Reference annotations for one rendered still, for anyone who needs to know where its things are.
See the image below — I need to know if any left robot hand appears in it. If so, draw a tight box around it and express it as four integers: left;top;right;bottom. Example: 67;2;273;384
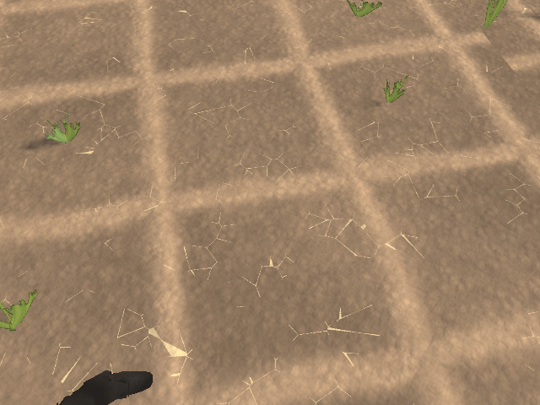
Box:
57;370;153;405

